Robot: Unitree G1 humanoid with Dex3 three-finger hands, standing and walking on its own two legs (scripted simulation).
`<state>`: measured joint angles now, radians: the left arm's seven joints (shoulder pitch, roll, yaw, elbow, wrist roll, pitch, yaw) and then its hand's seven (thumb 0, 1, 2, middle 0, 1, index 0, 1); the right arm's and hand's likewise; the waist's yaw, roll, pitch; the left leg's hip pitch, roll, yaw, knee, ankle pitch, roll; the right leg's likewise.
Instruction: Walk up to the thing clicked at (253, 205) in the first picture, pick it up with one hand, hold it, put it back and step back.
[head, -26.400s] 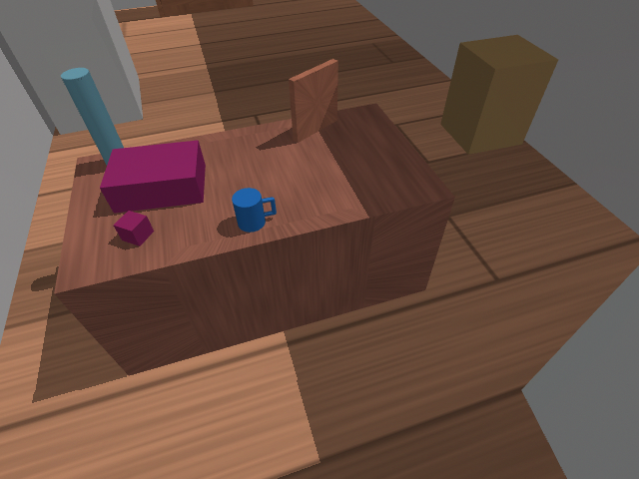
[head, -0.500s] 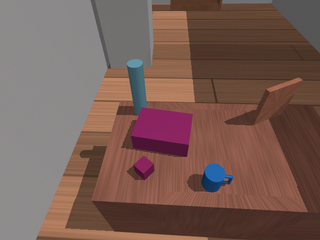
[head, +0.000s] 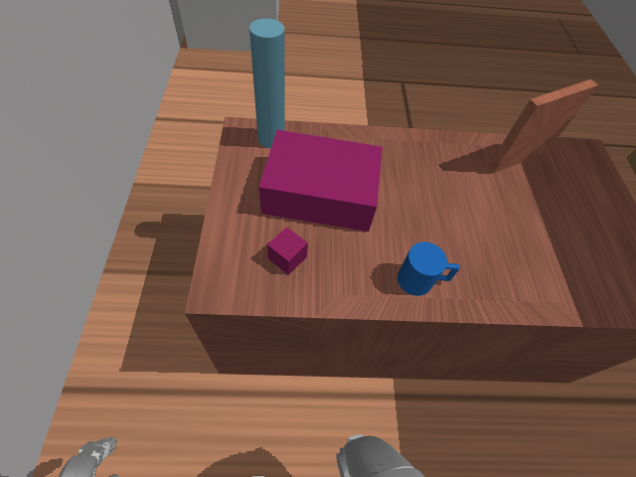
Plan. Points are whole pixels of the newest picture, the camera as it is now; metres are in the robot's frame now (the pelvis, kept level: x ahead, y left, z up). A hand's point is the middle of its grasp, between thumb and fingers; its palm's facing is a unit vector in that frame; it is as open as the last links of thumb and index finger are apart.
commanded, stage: step back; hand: right
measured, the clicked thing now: (429, 270) +0.51 -0.24 -0.25
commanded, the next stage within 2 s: none
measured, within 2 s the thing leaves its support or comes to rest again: neither
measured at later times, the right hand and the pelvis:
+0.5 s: hand out of the picture -0.03 -0.29 -0.16, palm faces -0.02 +0.91 -0.40, open 7.4 cm; pelvis -0.12 -0.01 -0.01, yaw -2 degrees
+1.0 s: hand out of the picture -0.15 -0.31 -0.15, palm faces +0.01 +0.90 -0.43, open 7.4 cm; pelvis -0.28 -0.03 -0.02, yaw -5 degrees
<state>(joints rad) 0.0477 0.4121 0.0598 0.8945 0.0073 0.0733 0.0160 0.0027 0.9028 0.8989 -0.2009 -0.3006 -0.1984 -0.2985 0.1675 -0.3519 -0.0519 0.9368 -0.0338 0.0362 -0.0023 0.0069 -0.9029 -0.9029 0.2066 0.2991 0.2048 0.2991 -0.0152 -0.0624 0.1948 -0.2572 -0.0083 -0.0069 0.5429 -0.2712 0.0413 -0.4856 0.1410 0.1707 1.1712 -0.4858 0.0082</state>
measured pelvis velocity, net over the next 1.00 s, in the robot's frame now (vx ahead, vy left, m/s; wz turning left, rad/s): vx -0.28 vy -0.03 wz -0.09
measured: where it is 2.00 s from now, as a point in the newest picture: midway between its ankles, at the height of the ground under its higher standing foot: outside the picture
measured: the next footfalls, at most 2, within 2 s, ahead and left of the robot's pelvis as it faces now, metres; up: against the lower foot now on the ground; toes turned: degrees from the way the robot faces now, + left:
right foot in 0.24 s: -0.05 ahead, -0.13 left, +0.00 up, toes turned -1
left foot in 0.60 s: -0.13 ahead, +0.10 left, +0.00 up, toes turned -2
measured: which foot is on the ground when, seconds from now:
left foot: down 0.00-0.28, up 0.30-0.58, down 0.60-1.00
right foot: up 0.00-0.22, down 0.24-0.60, up 0.62-0.96, down 0.98-1.00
